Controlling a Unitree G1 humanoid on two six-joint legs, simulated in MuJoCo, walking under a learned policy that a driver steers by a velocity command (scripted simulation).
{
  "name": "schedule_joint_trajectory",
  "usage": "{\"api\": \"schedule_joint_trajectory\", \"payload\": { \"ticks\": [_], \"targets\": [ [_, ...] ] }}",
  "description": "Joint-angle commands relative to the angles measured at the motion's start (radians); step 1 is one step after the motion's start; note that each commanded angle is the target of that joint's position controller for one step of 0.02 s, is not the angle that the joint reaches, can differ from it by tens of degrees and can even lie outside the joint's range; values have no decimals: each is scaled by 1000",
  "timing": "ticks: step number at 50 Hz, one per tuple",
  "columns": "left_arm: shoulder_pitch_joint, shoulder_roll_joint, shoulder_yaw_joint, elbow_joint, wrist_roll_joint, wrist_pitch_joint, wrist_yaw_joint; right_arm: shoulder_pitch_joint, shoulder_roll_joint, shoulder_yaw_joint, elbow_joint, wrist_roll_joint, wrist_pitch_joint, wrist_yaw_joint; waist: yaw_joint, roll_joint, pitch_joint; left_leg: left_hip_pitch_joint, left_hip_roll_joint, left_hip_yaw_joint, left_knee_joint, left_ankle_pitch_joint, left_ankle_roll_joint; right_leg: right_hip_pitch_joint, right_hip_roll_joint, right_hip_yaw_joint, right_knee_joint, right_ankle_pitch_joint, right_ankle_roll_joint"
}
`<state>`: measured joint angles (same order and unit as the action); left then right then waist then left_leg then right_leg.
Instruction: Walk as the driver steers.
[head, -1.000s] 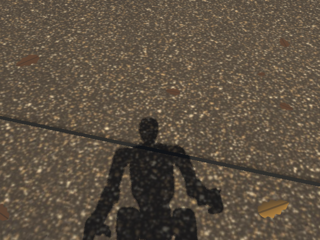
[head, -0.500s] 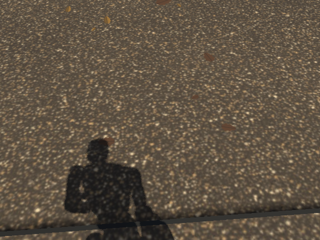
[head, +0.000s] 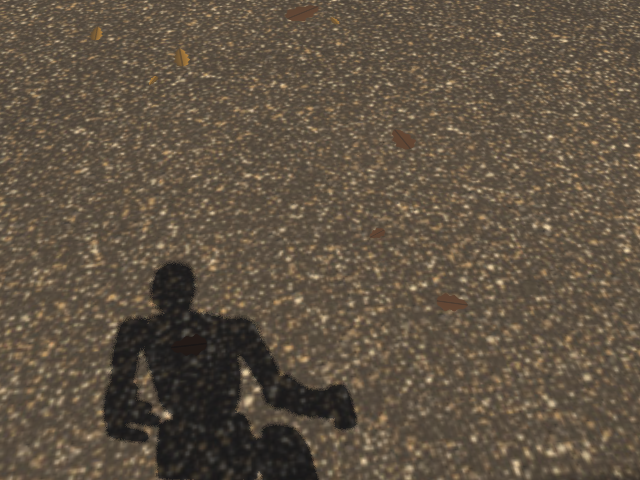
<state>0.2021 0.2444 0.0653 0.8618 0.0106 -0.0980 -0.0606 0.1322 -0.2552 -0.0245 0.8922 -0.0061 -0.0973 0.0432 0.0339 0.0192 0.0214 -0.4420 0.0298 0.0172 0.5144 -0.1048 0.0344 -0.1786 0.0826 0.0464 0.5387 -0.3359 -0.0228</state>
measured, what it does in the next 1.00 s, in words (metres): steps on the spot, turning left: right foot, then left foot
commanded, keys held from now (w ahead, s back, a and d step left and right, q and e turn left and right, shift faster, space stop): q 0.38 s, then no key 0.62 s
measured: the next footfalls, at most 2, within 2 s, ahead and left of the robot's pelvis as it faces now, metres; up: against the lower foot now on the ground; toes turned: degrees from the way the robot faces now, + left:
right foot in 0.28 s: +0.01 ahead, -0.13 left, +0.00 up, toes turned +12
left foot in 0.72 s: +0.03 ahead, +0.12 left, +0.00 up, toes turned +20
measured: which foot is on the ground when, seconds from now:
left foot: down 0.00-0.28, up 0.30-0.70, down 0.72-1.00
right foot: up 0.00-0.26, down 0.28-1.00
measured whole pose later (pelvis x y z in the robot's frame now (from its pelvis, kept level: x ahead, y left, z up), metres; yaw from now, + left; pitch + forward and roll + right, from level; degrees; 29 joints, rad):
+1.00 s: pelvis -0.01 +0.01 +0.01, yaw +19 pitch +0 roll +0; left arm 0.20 0.28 0.05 0.80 0.01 -0.05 -0.04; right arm 0.06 -0.28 -0.06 0.81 0.01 -0.08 0.08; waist 0.03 0.00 0.06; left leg -0.28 -0.04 0.04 0.50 -0.22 0.05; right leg -0.12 -0.08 -0.11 0.48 -0.36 0.04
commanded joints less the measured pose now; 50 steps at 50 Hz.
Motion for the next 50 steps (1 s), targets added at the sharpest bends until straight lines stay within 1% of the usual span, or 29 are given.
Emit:
{"api": "schedule_joint_trajectory", "payload": {
  "ticks": [1, 3, 4, 6, 8, 11, 13, 14, 15, 16, 17, 18, 19, 20, 21, 23, 26, 29, 32, 34, 35, 36, 37, 38, 39, 40, 41, 44, 50],
  "targets": [
    [94, 173, 61, -74, 19, 30, 57, -12, -211, -64, -78, 3, -6, -9, 18, 119, -204, 312, 232, -399, -162, 241, 305, -84, -18, -37, 125, -174, 24],
    [46, 111, 43, -82, 35, 41, 83, 118, -201, -78, -52, -12, -23, -33, -63, 130, -158, 338, 295, -523, -242, 160, 351, -184, -49, 11, 349, -362, 49],
    [27, 83, 31, -88, 45, 48, 92, 151, -186, -79, -44, -18, -36, -49, -82, 120, -167, 346, 293, -535, -285, 119, 338, -214, -68, 43, 480, -387, 62],
    [19, 84, 23, -97, 62, 50, 97, 63, -141, -68, -61, -9, -45, -66, -44, 52, -130, 302, 221, -443, -326, 41, 269, -223, -90, 37, 491, -318, 63],
    [42, 103, 26, -89, 67, 48, 86, -6, -157, -72, -84, 2, -36, -70, -5, 49, -95, 226, 140, -342, -352, 48, 221, -124, -83, -22, 288, -266, 55],
    [128, 130, 33, -41, 27, 49, 53, -43, -213, -97, -121, -6, -15, -51, 12, 72, -104, 187, 112, -340, -344, 71, 216, 52, -35, -59, 24, -78, 29],
    [198, 151, 42, -22, 10, 45, 37, -78, -214, -97, -148, -12, 18, -35, 43, 55, -109, 131, 105, -380, -324, -30, 219, 179, -15, -80, -197, 109, -30],
    [206, 171, 51, -35, 11, 36, 37, -43, -166, -78, -139, -25, 31, -29, 39, 51, -116, 56, 82, -386, -301, -118, 180, 268, -74, -56, -212, 193, -108],
    [234, 249, 71, -63, 18, 17, 61, -39, -67, -44, -178, -36, 36, -26, 47, -103, -116, -139, -39, -262, -144, -312, 61, 351, -339, 248, -285, 245, -365],
    [170, 251, 57, -61, 66, -5, 73, -72, -46, -26, -208, -74, 32, -30, 26, -162, 88, -380, -89, -188, 17, -377, -63, 267, -601, 497, -447, 356, -510],
    [85, 221, 51, -77, 67, -7, 75, -34, -102, -39, -158, -72, 41, -42, -11, -69, 72, -335, 2, -195, 146, -311, -90, 256, -570, 376, -473, 310, -422],
    [-17, 178, 40, -120, 38, -10, 68, 46, -162, -62, -123, -67, 41, -59, -56, -85, 20, -248, -24, -146, 247, -262, -109, 244, -458, 249, -451, 271, -335],
    [-88, 129, 18, -154, 20, -19, 67, 82, -193, -79, -99, -63, 35, -62, -78, -117, -1, -195, -64, -121, 353, -215, -114, 222, -373, 153, -420, 292, -269],
    [-98, 121, 11, -166, 18, -23, 68, 69, -164, -73, -108, -80, 31, -54, -91, -142, 2, -145, -88, -91, 441, -184, -108, 165, -326, 89, -393, 409, -238],
    [-102, 162, 25, -180, 24, -24, 71, 65, -140, -66, -116, -78, 28, -41, -97, -149, -3, -87, -94, -33, 539, -172, -106, 108, -310, 29, -383, 504, -233],
    [-34, 204, 44, -184, 34, -24, 73, 50, -116, -57, -129, -44, 26, -23, -65, -117, 31, -80, -80, -15, 578, -144, -113, 85, -297, -23, -376, 559, -248],
    [110, 206, 52, -143, 30, -15, 72, -1, -83, -41, -143, -23, 43, -20, -9, -109, 44, -162, -21, -21, 333, -87, -131, 298, -333, -21, -343, 685, -261],
    [170, 226, 65, -125, 16, 3, 58, -45, -82, -34, -154, -32, 60, -14, 21, -128, 30, -118, 2, 20, 148, -155, -98, 384, -373, -13, -302, 818, -264],
    [126, 232, 69, -135, 20, 14, 50, -53, -106, -40, -142, -32, 56, -10, 12, -137, 1, -11, -2, 33, 44, -157, -59, 361, -392, 4, -289, 849, -253],
    [39, 209, 55, -144, 12, 18, 48, -38, -119, -47, -123, -13, 43, -6, -38, -108, -26, 118, -11, 33, -105, -15, -22, 299, -359, -18, -237, 783, -201],
    [-5, 180, 38, -141, -2, 26, 39, -31, -107, -44, -112, 3, 33, 3, -69, -78, -52, 248, -20, 34, -234, 174, 5, 225, -313, -44, -190, 722, -150],
    [24, 154, 25, -126, -3, 38, 24, -26, -106, -43, -119, 16, 21, 8, -60, -71, -115, 412, -13, 27, -234, 304, 31, 137, -251, -80, -168, 667, -89],
    [151, 86, 4, -128, -2, 48, 14, -29, -153, -39, -138, 32, 10, 7, 9, 39, -252, 613, 128, -98, -106, 684, 161, 62, -175, -143, -115, 404, 7],
    [218, 65, -6, -114, -2, 46, 15, -47, -136, -29, -141, 40, 12, 14, 26, 80, -254, 656, 226, -243, -60, 712, 231, -46, -152, -125, -134, 110, 68],
    [126, 130, 13, -128, 8, 49, 23, -30, -167, -45, -123, 26, 17, 23, -3, 35, -142, 533, 210, -232, -70, 589, 194, -56, -158, -119, -115, 46, 91],
    [74, 164, 26, -154, 11, 50, 35, -49, -215, -66, -124, 18, 17, 28, 5, 40, -100, 437, 170, -193, -82, 461, 149, -49, -155, -136, -98, 70, 83],
    [59, 196, 35, -156, 9, 48, 45, -59, -219, -76, -136, 13, 16, 30, -6, 52, -97, 417, 145, -181, -85, 411, 134, -63, -153, -142, -76, 92, 67],
    [67, 148, 14, -131, 0, 40, 44, -75, -151, -60, -143, 24, 9, 42, 3, 31, -70, 345, 109, -177, -102, 221, 96, -45, -179, -124, -96, 93, 48],
    [-3, 156, 14, -105, 0, 31, 15, -90, -168, -69, -143, 16, 5, 34, -15, 12, -50, 331, 42, -136, -94, 64, 54, -68, -184, -129, -128, 90, 36]
  ]
}}
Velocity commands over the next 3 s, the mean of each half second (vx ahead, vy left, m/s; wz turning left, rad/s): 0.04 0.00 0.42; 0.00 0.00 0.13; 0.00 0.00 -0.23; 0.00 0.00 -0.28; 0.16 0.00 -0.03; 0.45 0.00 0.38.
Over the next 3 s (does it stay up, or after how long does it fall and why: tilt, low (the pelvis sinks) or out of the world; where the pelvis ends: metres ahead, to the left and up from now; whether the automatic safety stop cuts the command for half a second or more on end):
stays up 0.32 -0.05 -0.05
